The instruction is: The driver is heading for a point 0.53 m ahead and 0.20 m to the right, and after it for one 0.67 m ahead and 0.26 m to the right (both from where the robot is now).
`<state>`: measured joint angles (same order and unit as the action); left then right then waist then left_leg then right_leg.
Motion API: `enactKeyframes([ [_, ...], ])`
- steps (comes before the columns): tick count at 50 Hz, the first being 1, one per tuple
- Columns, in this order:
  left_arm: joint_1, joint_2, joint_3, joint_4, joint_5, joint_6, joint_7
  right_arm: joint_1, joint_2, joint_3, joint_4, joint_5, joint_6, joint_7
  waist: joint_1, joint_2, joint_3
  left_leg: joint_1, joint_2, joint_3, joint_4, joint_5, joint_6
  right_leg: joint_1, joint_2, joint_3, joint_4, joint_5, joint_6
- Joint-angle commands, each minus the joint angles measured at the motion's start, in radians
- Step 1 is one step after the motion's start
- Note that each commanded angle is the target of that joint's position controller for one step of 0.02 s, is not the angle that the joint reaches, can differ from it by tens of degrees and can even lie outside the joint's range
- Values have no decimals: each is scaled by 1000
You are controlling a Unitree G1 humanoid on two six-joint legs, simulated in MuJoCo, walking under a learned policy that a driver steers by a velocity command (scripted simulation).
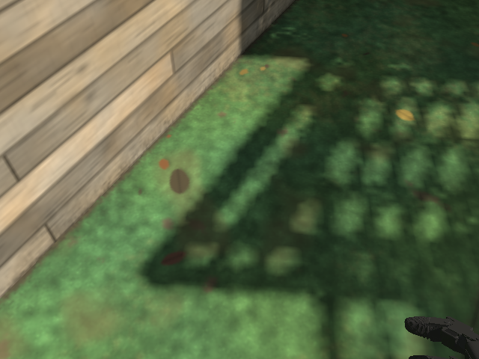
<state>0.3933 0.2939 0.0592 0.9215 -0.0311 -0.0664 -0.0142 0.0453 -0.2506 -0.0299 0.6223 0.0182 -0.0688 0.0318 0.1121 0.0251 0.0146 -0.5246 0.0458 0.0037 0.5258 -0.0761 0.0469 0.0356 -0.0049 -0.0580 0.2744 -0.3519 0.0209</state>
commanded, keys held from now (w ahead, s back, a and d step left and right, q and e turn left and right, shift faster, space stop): w+e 0.94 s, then no key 0.06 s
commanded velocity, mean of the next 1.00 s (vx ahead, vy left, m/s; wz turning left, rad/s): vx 0.50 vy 0.00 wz -0.44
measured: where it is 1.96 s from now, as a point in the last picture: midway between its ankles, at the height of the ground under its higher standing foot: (332, 293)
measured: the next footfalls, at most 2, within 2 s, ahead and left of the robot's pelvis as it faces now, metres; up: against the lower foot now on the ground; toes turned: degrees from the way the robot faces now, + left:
left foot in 0.02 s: +0.18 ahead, +0.12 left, +0.00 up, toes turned +1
right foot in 0.58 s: +0.44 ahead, -0.15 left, +0.00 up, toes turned -19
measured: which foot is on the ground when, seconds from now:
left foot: up 0.00-0.00, down 0.02-0.56, up 0.58-1.00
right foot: down 0.00-0.02, up 0.04-0.56, down 0.58-1.00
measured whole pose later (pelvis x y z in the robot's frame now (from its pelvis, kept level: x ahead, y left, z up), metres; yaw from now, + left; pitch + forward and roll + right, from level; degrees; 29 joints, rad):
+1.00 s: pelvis +0.54 -0.09 +0.00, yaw -31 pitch +2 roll +0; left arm 0.35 0.29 0.08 0.74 -0.02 -0.03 0.01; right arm 0.02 -0.28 -0.04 0.67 0.00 -0.11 0.02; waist 0.09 0.04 0.02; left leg -0.54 0.02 -0.08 0.50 0.02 -0.04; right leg -0.10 0.11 0.19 0.44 -0.37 -0.06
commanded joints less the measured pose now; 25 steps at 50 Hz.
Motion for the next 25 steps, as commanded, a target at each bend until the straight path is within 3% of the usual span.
enactKeyframes([
  [1,-43,155,22,-53,2,0,9,235,-183,-81,-1,-11,-14,-12,-207,-87,-140,445,-17,9,-50,11,67,-156,-172,71,295,690,-121],
  [2,-35,75,-7,-90,29,-9,8,400,-270,-103,19,-34,-7,-27,-254,70,-296,769,228,-281,-37,-11,150,-427,-88,20,648,356,-66],
  [3,47,15,-27,-95,18,-27,7,415,-295,-102,24,-33,-3,-23,-208,275,-392,905,388,-668,-171,-168,255,-686,34,102,896,-236,-42],
  [4,-15,126,4,-89,-8,-32,3,389,-204,-78,25,-24,-6,-20,-230,153,-284,818,353,-613,-201,-253,219,-781,-17,183,996,-211,-49],
  [5,-76,144,12,-110,-19,-34,0,328,-172,-65,25,-17,-11,-19,-209,126,-163,693,318,-458,-224,-208,184,-807,-56,167,985,-115,-57],
  [6,-104,130,13,-108,-10,-30,5,264,-144,-57,25,-19,-16,-16,-176,72,-108,580,272,-359,-258,-153,163,-771,-94,152,945,-33,-52],
  [7,-105,121,19,-105,0,-19,7,218,-117,-51,26,-22,-23,-12,-147,80,-61,494,238,-277,-298,-95,152,-735,-117,155,902,26,-44],
  [9,-68,79,17,-91,-2,8,8,181,-100,-52,42,-30,-42,-10,-106,87,-42,397,212,-175,-359,-10,147,-654,-133,157,884,97,-29],
  [13,-132,51,19,-120,3,30,10,194,-119,-64,87,-40,-57,-25,-100,39,8,396,208,-29,-398,129,149,-736,-125,190,782,239,-6],
  [18,-277,22,5,-171,13,20,-19,226,-155,-74,123,-31,-46,-44,-146,15,54,440,194,113,-417,152,117,-725,-106,115,509,439,-17],
  [23,-412,16,-4,-253,11,18,-49,304,-185,-87,171,-11,-11,-51,-190,6,92,614,244,170,-345,269,103,-779,-86,38,379,340,-63],
  [25,-404,34,5,-275,8,20,-59,291,-206,-92,172,-6,5,-56,-162,35,61,652,249,199,-254,527,83,-708,-41,-14,360,247,-97],
])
